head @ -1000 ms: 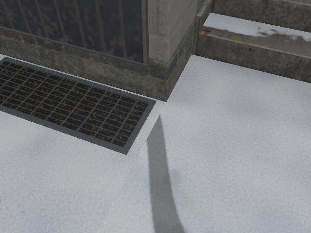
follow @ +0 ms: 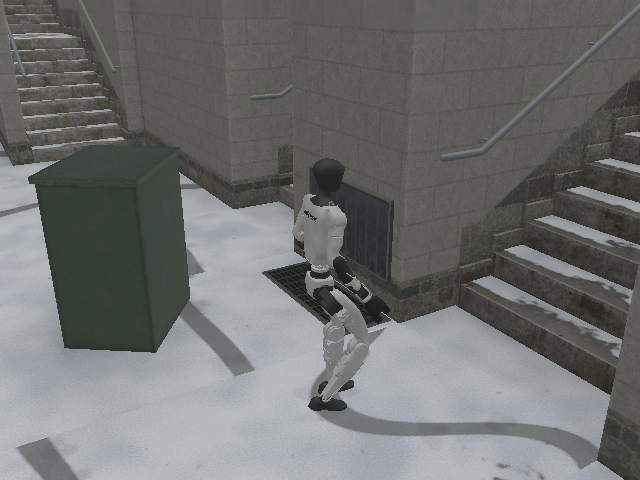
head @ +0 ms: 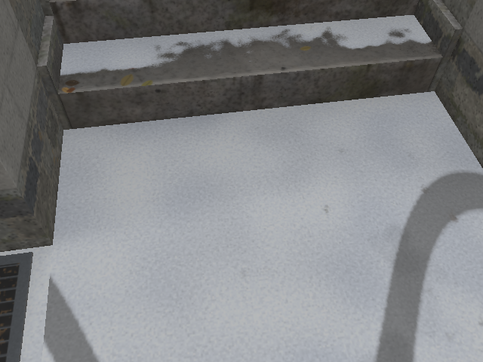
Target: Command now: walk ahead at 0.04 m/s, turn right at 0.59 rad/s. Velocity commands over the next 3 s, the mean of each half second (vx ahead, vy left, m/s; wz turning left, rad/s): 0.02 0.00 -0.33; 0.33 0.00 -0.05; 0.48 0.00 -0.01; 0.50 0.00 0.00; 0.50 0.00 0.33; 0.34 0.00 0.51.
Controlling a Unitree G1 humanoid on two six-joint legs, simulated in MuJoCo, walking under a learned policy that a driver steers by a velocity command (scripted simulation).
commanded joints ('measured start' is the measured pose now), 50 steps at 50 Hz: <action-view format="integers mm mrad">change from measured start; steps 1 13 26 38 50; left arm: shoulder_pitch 86 120 29 -137 -290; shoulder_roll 23 121 87 70 1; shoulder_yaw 3 20 -3 6 -26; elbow -66 -99 -57 -112 -173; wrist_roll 2 25 20 -22 -10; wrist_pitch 1 -4 -62 -132 -138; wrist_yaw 3 -29 -24 -49 -91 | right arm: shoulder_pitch -3 77 4 302 332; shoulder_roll -144 -87 -103 -166 -199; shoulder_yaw -39 -25 -33 -57 -50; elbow -51 -6 11 112 104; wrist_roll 3 33 40 29 49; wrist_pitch -7 37 42 -58 -41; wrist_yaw -11 22 17 32 29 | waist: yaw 8 9 49 -92 -94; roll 124 -48 -125 158 139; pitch -138 -155 -95 23 61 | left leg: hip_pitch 125 -56 -49 566 339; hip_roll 281 164 49 398 246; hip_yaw -198 35 -36 -566 -145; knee -188 183 288 -225 -288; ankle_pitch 64 -263 -336 -396 69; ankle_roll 223 -11 -102 243 120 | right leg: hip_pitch -1 470 393 -395 -79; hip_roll -55 -177 -224 -51 -57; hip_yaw -21 136 197 6 -102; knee -73 -865 -938 -156 -596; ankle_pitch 43 318 111 -58 454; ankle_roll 10 -182 -298 -105 -79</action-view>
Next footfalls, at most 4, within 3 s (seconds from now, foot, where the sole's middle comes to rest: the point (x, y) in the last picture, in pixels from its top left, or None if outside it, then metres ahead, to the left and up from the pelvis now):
0.26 right None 0.05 -0.15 -0.77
0.68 left None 0.07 0.06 -0.77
1.12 right None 0.38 -0.24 -0.77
1.68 left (263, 269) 0.71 -0.04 -0.77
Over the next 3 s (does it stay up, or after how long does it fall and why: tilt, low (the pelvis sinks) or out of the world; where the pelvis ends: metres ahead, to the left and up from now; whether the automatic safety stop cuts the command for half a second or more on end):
stays up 1.15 -0.13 0.01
